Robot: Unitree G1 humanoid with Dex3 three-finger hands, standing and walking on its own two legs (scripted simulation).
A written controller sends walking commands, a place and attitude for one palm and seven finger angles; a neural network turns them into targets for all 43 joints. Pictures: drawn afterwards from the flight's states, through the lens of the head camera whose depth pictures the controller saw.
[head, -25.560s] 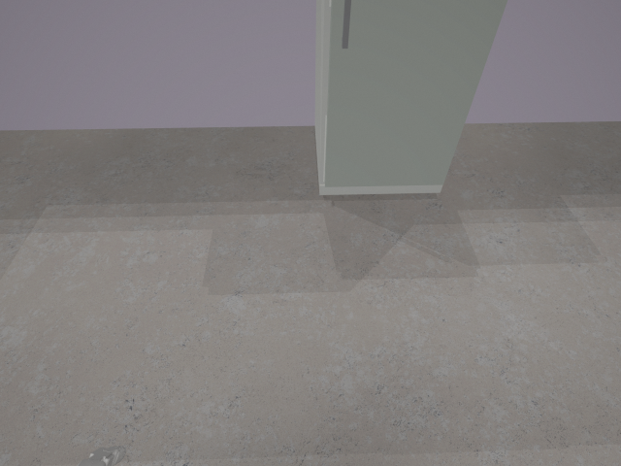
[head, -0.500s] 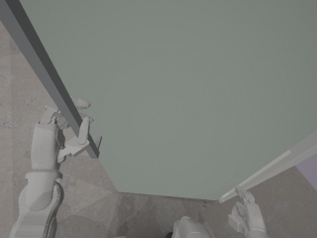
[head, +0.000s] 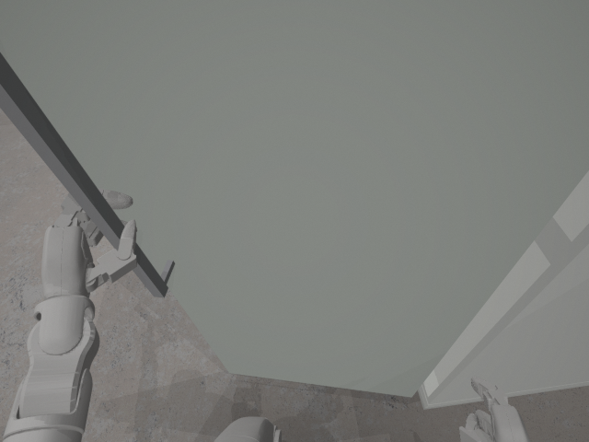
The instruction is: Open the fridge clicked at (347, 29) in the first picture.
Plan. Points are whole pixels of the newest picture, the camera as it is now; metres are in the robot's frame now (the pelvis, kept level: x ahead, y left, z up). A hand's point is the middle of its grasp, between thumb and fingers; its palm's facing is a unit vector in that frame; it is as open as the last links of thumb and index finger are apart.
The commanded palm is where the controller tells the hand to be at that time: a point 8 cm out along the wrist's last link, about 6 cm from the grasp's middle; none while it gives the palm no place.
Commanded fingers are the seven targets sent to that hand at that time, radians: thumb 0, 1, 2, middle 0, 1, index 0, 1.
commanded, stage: stop walking and hold the door back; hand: left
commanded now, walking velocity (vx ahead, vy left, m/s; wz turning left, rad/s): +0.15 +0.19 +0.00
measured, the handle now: (91, 175) +0.35 +0.25 +0.21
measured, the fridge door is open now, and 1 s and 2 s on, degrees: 75 72 72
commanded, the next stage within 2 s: loosen the grip on the handle in 1.18 s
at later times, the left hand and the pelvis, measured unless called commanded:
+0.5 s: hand (132, 225) +0.34 +0.23 +0.13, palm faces +0.25 -0.92 -0.30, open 5.8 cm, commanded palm +0.30 +0.30 +0.12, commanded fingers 0.00 0.90 0.90 -0.45 -1.40 -0.45 -1.40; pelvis -0.07 +0.00 -0.01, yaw +1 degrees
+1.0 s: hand (132, 232) +0.33 +0.23 +0.13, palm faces +0.21 -0.94 -0.26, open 5.7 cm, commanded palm +0.30 +0.29 +0.12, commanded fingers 0.00 0.90 0.90 -0.45 -1.40 -0.45 -1.40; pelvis -0.07 +0.02 +0.00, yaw -3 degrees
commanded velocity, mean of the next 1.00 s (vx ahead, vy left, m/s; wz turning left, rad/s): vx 0.07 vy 0.02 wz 0.00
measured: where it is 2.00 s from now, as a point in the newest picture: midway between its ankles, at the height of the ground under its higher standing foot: outside the picture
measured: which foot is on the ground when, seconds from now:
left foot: up 0.00-0.18, down 0.20-0.44, up 0.46-0.62, down 0.64-1.00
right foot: down 0.00-0.22, up 0.24-0.42, down 0.44-1.00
